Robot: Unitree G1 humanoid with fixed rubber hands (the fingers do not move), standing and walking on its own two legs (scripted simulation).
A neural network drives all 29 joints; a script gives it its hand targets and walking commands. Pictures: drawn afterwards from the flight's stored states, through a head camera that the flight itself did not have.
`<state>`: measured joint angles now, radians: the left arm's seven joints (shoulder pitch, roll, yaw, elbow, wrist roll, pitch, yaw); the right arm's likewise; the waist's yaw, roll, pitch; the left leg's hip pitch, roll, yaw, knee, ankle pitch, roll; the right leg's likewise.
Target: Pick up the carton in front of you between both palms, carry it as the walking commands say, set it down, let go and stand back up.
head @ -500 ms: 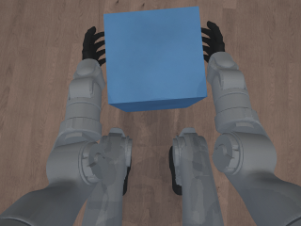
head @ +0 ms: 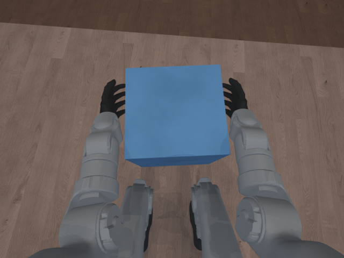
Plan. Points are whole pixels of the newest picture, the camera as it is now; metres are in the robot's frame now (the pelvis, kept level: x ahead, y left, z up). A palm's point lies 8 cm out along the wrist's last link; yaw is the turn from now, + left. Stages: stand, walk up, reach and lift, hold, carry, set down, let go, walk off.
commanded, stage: reach and lift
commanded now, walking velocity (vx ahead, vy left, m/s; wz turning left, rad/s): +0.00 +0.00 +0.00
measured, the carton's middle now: (174, 124) +0.42 -0.01 -0.12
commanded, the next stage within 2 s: hold in 1.86 s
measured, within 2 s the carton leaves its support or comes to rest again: neither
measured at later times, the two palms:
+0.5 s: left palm (78, 99) +0.38 +0.14 +0.12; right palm (270, 99) +0.38 -0.15 +0.12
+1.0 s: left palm (26, 76) +0.36 +0.15 +0.23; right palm (323, 82) +0.35 -0.15 +0.23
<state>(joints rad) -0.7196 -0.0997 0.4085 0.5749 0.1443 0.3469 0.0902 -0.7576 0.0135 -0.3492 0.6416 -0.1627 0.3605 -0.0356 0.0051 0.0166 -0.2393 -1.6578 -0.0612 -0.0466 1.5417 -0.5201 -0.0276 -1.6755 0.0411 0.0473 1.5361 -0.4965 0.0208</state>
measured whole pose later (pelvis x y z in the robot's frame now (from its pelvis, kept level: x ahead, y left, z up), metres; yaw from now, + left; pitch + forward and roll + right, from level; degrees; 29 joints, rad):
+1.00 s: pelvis +0.06 +0.00 +0.20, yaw -1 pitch -4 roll +0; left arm -0.34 -0.17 0.33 0.43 0.31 0.60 -0.01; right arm -0.32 0.17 -0.31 0.42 -0.30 0.61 0.00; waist 0.00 0.00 -0.02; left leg -0.20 -0.02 -0.07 0.51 -0.25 0.00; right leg -0.21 0.02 0.06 0.50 -0.23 0.00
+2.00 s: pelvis +0.07 +0.00 +0.21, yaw -1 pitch -7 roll +0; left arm -0.24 -0.15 0.20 0.21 0.25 0.72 0.00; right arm -0.22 0.14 -0.18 0.20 -0.25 0.73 -0.01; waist 0.00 0.01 0.02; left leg -0.04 -0.02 -0.07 0.36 -0.20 0.00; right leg -0.06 0.02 0.06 0.35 -0.18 0.00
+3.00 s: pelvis +0.17 +0.01 +0.20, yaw +0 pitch +5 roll -2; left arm -0.24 -0.11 0.13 -0.17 0.10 1.10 0.07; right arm -0.19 0.13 -0.11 -0.22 -0.13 1.12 -0.10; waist 0.00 0.04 -0.15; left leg -0.18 0.05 0.01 0.50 -0.39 0.00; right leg -0.32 0.00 -0.18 0.43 -0.21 -0.01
